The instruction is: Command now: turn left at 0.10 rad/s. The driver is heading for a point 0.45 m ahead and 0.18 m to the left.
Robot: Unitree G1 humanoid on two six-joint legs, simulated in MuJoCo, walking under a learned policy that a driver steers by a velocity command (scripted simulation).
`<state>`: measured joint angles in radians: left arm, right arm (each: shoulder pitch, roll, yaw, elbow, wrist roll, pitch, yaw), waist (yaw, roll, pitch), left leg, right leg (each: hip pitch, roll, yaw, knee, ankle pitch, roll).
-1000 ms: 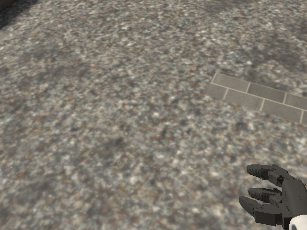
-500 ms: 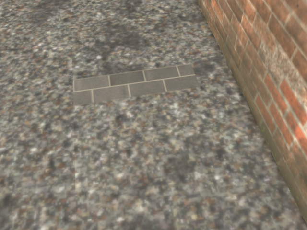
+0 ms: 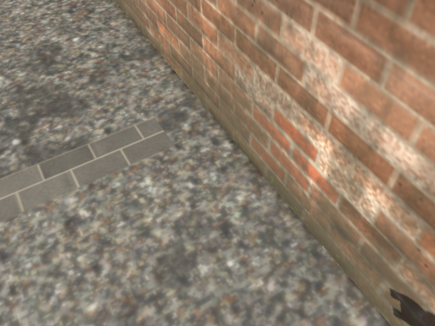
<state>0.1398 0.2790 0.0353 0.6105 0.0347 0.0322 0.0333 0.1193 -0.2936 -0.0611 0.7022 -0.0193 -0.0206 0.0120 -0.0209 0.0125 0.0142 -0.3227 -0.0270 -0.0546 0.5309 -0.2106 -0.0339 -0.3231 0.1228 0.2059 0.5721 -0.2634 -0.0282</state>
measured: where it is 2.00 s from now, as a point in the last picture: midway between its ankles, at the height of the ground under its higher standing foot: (49, 276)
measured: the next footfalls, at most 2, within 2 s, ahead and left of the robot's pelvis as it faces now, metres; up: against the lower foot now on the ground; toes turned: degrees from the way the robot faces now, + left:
left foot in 0.72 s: +0.03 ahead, +0.24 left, +0.00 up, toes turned +41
right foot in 1.18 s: +0.41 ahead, +0.43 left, +0.00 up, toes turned +23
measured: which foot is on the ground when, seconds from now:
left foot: down 0.00-0.26, up 0.28-0.70, down 0.72-1.00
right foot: down 0.00-0.72, up 0.74-1.00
